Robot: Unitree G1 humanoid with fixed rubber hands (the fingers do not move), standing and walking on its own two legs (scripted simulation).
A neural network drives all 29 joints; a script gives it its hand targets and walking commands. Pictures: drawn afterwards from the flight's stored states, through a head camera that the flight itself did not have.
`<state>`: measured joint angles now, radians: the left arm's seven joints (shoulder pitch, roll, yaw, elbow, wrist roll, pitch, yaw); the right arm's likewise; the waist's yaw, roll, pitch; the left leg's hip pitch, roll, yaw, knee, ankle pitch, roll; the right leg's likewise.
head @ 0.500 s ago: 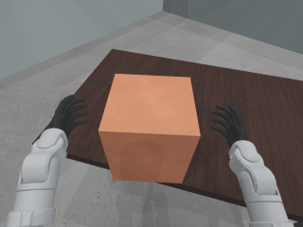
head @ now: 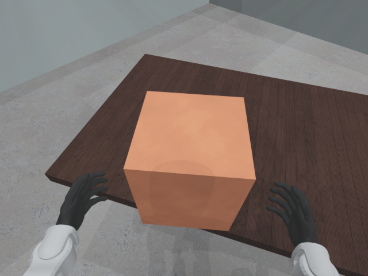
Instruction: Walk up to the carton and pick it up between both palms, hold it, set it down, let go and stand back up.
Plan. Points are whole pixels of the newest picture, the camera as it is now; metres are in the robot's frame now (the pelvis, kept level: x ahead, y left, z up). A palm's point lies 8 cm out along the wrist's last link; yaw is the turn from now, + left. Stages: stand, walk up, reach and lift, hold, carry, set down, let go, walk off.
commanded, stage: set down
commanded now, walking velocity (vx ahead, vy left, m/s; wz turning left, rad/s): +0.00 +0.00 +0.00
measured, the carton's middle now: (189, 164) +0.33 +0.02 +0.05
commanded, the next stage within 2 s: let go in 0.10 s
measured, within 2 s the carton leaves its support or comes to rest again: neither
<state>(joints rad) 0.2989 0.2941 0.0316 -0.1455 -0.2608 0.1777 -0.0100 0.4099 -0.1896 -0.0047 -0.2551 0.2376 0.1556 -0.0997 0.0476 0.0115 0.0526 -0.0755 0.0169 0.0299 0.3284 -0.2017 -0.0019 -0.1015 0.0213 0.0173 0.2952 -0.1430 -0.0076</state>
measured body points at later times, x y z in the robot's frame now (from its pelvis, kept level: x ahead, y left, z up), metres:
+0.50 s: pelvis -0.01 +0.01 +0.00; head -0.01 +0.01 +0.45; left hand +0.18 +0.23 -0.04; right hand +0.19 -0.20 -0.02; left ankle -0.01 +0.12 -0.75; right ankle +0.01 -0.12 -0.75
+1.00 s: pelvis -0.02 +0.00 +0.00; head -0.04 +0.02 +0.45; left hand +0.15 +0.22 -0.08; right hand +0.19 -0.20 -0.02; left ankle -0.01 +0.12 -0.75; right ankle +0.01 -0.12 -0.75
